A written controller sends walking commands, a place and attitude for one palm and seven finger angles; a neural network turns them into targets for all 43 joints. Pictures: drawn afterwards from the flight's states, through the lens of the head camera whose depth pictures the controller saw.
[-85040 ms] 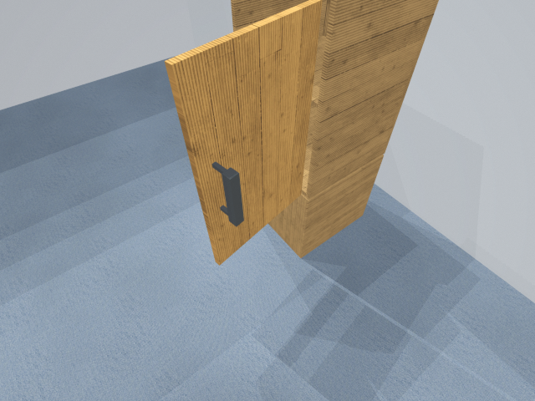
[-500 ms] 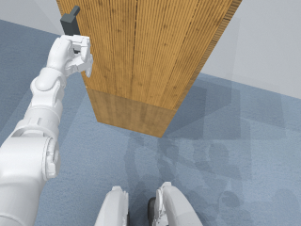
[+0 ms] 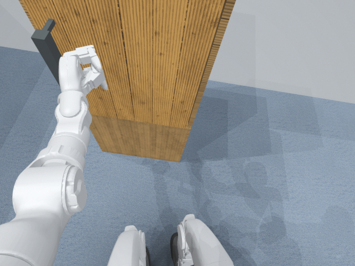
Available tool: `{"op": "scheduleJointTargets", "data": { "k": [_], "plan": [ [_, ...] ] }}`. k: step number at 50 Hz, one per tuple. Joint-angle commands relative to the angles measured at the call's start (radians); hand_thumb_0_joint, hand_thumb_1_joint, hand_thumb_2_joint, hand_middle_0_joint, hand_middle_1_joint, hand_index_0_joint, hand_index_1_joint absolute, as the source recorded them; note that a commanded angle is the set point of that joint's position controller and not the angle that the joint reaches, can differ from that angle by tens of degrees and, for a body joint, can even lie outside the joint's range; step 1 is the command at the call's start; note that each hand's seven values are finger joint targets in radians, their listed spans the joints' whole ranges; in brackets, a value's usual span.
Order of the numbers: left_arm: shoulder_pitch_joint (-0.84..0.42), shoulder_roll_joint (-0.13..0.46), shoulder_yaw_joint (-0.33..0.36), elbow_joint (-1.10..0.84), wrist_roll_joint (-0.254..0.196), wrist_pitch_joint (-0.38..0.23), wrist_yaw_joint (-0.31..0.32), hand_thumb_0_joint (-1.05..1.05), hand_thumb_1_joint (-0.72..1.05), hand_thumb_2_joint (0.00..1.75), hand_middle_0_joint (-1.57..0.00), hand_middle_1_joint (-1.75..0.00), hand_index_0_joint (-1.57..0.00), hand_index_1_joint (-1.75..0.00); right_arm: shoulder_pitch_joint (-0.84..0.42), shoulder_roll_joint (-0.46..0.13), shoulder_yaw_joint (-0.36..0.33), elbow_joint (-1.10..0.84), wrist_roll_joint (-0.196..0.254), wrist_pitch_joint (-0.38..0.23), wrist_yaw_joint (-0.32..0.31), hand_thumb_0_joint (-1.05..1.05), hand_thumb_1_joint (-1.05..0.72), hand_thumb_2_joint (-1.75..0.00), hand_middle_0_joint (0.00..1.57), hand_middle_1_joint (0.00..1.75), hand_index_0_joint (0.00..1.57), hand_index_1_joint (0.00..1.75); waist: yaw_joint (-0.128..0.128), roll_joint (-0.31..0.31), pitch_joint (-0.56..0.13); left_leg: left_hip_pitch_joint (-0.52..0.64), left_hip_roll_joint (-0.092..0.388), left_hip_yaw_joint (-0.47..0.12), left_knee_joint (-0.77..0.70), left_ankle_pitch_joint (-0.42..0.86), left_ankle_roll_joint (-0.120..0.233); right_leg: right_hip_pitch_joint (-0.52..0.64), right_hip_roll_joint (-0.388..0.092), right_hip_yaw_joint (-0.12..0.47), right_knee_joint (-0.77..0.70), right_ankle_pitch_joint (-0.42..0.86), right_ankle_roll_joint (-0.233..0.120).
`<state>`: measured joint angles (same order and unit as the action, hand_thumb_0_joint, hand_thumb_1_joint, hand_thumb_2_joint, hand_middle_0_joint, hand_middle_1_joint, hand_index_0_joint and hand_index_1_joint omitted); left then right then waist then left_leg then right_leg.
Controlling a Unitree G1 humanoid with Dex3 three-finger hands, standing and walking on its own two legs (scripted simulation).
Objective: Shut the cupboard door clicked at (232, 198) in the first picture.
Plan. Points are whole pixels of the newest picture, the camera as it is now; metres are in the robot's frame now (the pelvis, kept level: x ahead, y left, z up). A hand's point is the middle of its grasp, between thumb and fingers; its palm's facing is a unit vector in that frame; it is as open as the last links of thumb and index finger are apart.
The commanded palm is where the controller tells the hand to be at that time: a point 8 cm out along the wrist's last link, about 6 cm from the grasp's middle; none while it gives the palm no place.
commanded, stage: pull the fist back off the door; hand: left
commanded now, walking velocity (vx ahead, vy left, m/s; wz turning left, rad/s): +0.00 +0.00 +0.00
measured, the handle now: (60, 57) +0.59 +0.20 +0.06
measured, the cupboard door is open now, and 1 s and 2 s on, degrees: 0 0 0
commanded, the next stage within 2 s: draw the hand back to the body in 0.46 s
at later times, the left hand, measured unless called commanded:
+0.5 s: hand (96, 108) +0.44 +0.12 +0.06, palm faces +0.03 -1.00 -0.02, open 3.1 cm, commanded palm +0.42 +0.17 +0.06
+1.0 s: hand (58, 120) +0.37 +0.15 +0.14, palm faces +0.04 -1.00 -0.05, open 3.1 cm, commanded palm +0.33 +0.21 +0.15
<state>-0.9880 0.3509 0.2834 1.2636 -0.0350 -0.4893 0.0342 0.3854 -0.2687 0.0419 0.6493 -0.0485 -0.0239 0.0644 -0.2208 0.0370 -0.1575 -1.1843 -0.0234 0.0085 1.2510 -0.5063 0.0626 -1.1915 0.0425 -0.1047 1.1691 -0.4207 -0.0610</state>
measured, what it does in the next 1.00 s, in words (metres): rises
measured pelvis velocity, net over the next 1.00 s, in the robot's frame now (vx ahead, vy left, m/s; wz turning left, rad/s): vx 0.05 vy -0.02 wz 0.01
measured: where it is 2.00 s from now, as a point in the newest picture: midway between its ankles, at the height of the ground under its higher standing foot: outside the picture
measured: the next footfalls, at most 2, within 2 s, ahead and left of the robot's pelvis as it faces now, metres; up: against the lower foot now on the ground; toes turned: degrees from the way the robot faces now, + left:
none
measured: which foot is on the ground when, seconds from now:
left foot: down 0.00-1.00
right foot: down 0.00-1.00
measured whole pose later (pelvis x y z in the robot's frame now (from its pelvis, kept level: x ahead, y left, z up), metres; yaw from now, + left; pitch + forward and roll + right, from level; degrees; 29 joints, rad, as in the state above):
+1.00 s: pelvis +0.05 -0.02 +0.07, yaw +1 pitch +11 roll +0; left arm -0.07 0.23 0.14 0.34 -0.22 -0.35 -0.12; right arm 0.31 -0.25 0.03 0.56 0.05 0.01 -0.03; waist -0.04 0.04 -0.12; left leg -0.63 -0.03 0.02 0.89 -0.45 0.04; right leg -0.66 0.05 -0.06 0.86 -0.40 -0.07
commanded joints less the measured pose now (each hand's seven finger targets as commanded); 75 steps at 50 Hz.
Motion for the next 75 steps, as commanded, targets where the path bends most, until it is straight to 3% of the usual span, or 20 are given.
{"op": "scheduleJointTargets", "data": {
  "k": [1,6,9,11,15,17,18,20,25,29,30,33,40,49,54,55,57,61,68,75],
  "plan": [
    [-0.217,0.248,0.091,-0.272,0.002,-0.099,0.005,0.00,0.90,0.90,-1.30,-1.50,-1.30,-1.50,0.117,-0.163,-0.072,-0.110,0.012,0.011,-0.007,0.00,-0.90,-0.90,0.20,0.30,0.20,0.30,0.078,0.004,-0.468,0.176,0.007,-0.053,-0.193,0.134,-0.025,0.483,-0.013,0.159,-0.181,0.108,0.027],
    [-0.053,0.188,0.085,-0.462,-0.060,-0.118,-0.031,0.00,0.90,0.90,-1.30,-1.50,-1.30,-1.50,0.103,-0.144,-0.092,-0.131,0.029,0.031,-0.018,0.00,-0.90,-0.90,0.20,0.30,0.20,0.30,0.107,-0.052,-0.514,0.188,0.004,-0.017,-0.203,0.224,-0.024,0.652,-0.026,0.203,-0.207,0.283,0.041],
    [0.007,0.095,-0.003,-0.615,-0.078,-0.131,-0.058,0.00,0.90,0.90,-1.30,-1.50,-1.30,-1.50,0.092,-0.134,-0.104,-0.125,0.037,0.027,-0.025,0.00,-0.90,-0.90,0.20,0.30,0.20,0.30,0.101,0.011,-0.548,0.315,0.008,-0.017,-0.217,0.322,-0.026,0.635,-0.021,0.171,-0.191,0.403,0.045],
    [0.126,0.048,-0.029,-0.642,-0.097,-0.118,-0.069,0.00,0.90,0.90,-1.30,-1.50,-1.30,-1.50,0.087,-0.132,-0.110,-0.121,0.042,0.025,-0.027,0.00,-0.90,-0.90,0.20,0.30,0.20,0.30,0.106,-0.023,-0.512,0.351,0.010,-0.015,-0.227,0.361,-0.028,0.631,-0.018,0.153,-0.201,0.440,0.047],
    [0.161,-0.021,-0.100,-0.667,-0.102,-0.100,-0.079,0.00,0.90,0.90,-1.30,-1.50,-1.30,-1.50,0.050,-0.124,-0.110,-0.108,0.048,0.020,-0.038,0.00,-0.90,-0.90,0.20,0.30,0.20,0.30,0.096,-0.015,-0.398,0.353,0.009,-0.017,-0.233,0.320,-0.030,0.570,-0.027,0.151,-0.219,0.389,0.049],
    [0.195,-0.046,-0.122,-0.702,-0.103,-0.104,-0.076,0.00,0.90,0.90,-1.30,-1.50,-1.30,-1.50,0.026,-0.119,-0.110,-0.117,0.046,0.018,-0.041,0.00,-0.90,-0.90,0.20,0.30,0.20,0.30,0.105,-0.002,-0.405,0.380,0.006,-0.018,-0.235,0.325,-0.030,0.565,-0.028,0.147,-0.219,0.386,0.046],
    [0.186,-0.013,-0.103,-0.754,-0.103,-0.114,-0.071,0.00,0.90,0.90,-1.30,-1.50,-1.30,-1.50,0.018,-0.120,-0.111,-0.122,0.047,0.015,-0.045,0.00,-0.90,-0.90,0.20,0.30,0.20,0.30,0.118,0.019,-0.432,0.401,0.006,-0.020,-0.230,0.361,-0.031,0.577,-0.029,0.149,-0.205,0.419,0.042],
    [0.239,-0.063,-0.144,-0.767,-0.100,-0.115,-0.067,0.00,0.90,0.90,-1.30,-1.50,-1.30,-1.50,-0.004,-0.110,-0.109,-0.125,0.044,0.015,-0.044,0.00,-0.90,-0.90,0.20,0.30,0.20,0.30,0.120,0.027,-0.433,0.439,0.009,-0.025,-0.230,0.415,-0.036,0.564,-0.030,0.134,-0.192,0.460,0.042],
    [0.222,-0.022,-0.113,-0.717,-0.084,-0.102,-0.055,0.00,0.90,0.90,-1.30,-1.50,-1.30,-1.50,-0.047,-0.108,-0.102,-0.134,0.044,0.024,-0.054,0.00,-0.90,-0.90,0.20,0.30,0.20,0.30,0.122,-0.030,-0.372,0.365,0.002,-0.025,-0.224,0.346,-0.035,0.567,-0.035,0.148,-0.193,0.418,0.045],
    [0.205,-0.068,-0.156,-0.734,-0.086,-0.098,-0.061,0.00,0.90,0.90,-1.30,-1.50,-1.30,-1.50,-0.072,-0.104,-0.101,-0.145,0.046,0.021,-0.057,0.00,-0.90,-0.90,0.20,0.30,0.20,0.30,0.124,0.010,-0.407,0.408,0.003,-0.030,-0.222,0.346,-0.039,0.541,-0.035,0.139,-0.187,0.393,0.040],
    [0.252,-0.036,-0.121,-0.756,-0.093,-0.093,-0.062,0.00,0.90,0.90,-1.30,-1.50,-1.30,-1.50,-0.073,-0.108,-0.103,-0.157,0.048,0.022,-0.056,0.00,-0.90,-0.90,0.20,0.30,0.20,0.30,0.150,0.003,-0.429,0.425,0.003,-0.032,-0.236,0.349,-0.042,0.569,-0.032,0.137,-0.195,0.386,0.037],
    [0.358,0.011,-0.090,-0.860,-0.113,-0.060,-0.072,0.00,0.90,0.90,-1.30,-1.50,-1.30,-1.50,-0.083,-0.109,-0.096,-0.198,0.060,0.027,-0.061,0.00,-0.90,-0.90,0.20,0.30,0.20,0.30,0.182,-0.012,-0.480,0.466,0.001,-0.027,-0.280,0.377,-0.038,0.682,-0.029,0.142,-0.226,0.423,0.036],
    [0.505,0.005,-0.099,-1.005,-0.162,0.031,-0.106,0.00,0.90,0.90,-1.30,-1.50,-1.30,-1.50,-0.123,-0.097,-0.074,-0.231,0.087,0.021,-0.091,0.00,-0.90,-0.90,0.20,0.30,0.20,0.30,0.179,-0.066,-0.296,0.484,0.003,-0.016,-0.398,0.267,-0.027,0.754,-0.037,0.156,-0.368,0.302,0.048],
    [0.733,0.018,-0.093,-1.179,-0.208,0.094,-0.163,0.00,0.90,0.90,-1.30,-1.50,-1.30,-1.50,-0.171,-0.100,-0.063,-0.258,0.103,-0.036,-0.109,0.00,-0.90,-0.90,0.20,0.30,0.20,0.30,0.203,-0.030,-0.184,0.587,0.000,-0.020,-0.505,0.237,-0.024,0.810,-0.046,0.149,-0.471,0.213,0.044],
    [0.802,0.056,-0.053,-1.297,-0.225,0.136,-0.173,0.00,0.90,0.90,-1.16,-1.35,-1.16,-1.35,-0.205,-0.097,-0.056,-0.275,0.109,-0.069,-0.120,0.00,-0.90,-0.90,0.20,0.30,0.20,0.30,0.221,-0.007,-0.155,0.648,0.002,-0.027,-0.549,0.248,-0.024,0.847,-0.043,0.140,-0.501,0.207,0.040],
    [0.819,0.155,-0.078,-1.313,-0.097,0.191,-0.082,0.00,0.90,0.90,-1.13,-1.32,-1.13,-1.32,-0.240,-0.078,-0.068,-0.269,0.107,-0.042,-0.137,0.00,-0.90,-0.90,0.20,0.30,0.20,0.30,0.243,-0.029,-0.169,0.687,0.005,-0.028,-0.594,0.255,-0.023,0.912,-0.079,0.201,-0.561,0.203,0.040],
    [0.872,0.088,-0.120,-1.391,-0.072,0.256,-0.011,0.00,0.90,0.90,-1.08,-1.26,-1.08,-1.26,-0.251,-0.068,-0.057,-0.279,0.105,-0.030,-0.151,0.00,-0.90,-0.90,0.20,0.30,0.20,0.30,0.229,-0.001,-0.117,0.745,0.010,-0.024,-0.635,0.274,-0.022,0.932,-0.081,0.181,-0.599,0.220,0.045],
    [0.954,0.093,-0.112,-1.470,-0.049,0.323,0.045,0.00,0.90,0.90,-0.97,-1.14,-0.97,-1.14,-0.268,-0.066,-0.043,-0.266,0.099,-0.029,-0.167,0.00,-0.90,-0.90,0.20,0.30,0.20,0.30,0.233,0.003,-0.048,0.856,0.023,-0.037,-0.719,0.343,-0.022,0.978,-0.063,0.129,-0.647,0.283,0.035],
    [1.073,0.101,-0.071,-1.571,-0.038,0.381,0.061,0.00,0.90,0.90,-0.78,-0.93,-0.78,-0.93,-0.286,-0.065,-0.032,-0.243,0.084,-0.047,-0.164,0.00,-0.90,-0.90,0.20,0.30,0.20,0.30,0.244,0.012,0.025,0.984,0.034,-0.046,-0.807,0.477,-0.033,1.048,-0.055,0.101,-0.723,0.383,0.031],
    [1.156,0.136,0.004,-1.722,-0.035,0.395,0.070,0.00,0.90,0.90,-0.58,-0.72,-0.58,-0.72,-0.299,-0.058,-0.027,-0.233,0.072,-0.072,-0.146,0.00,-0.90,-0.90,0.20,0.30,0.20,0.30,0.261,0.036,0.014,1.063,0.043,-0.059,-0.854,0.603,-0.051,1.117,-0.054,0.090,-0.758,0.442,0.028]
  ]
}}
